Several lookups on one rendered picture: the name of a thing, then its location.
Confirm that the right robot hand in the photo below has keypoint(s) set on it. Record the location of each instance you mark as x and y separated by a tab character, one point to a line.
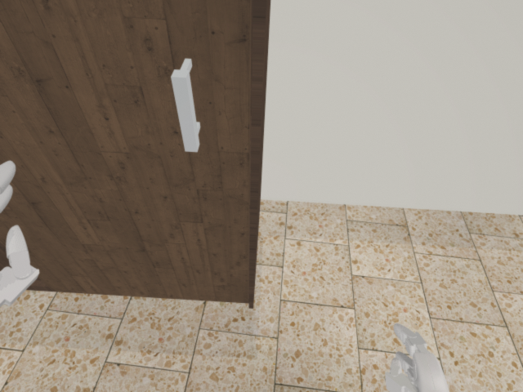
424	370

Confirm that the handle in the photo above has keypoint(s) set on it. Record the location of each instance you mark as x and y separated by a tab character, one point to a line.
185	106

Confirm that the left robot hand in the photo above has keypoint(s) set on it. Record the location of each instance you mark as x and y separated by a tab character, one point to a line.
16	279

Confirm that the wardrobe door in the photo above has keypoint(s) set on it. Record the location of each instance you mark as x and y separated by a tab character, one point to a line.
4	262
104	193

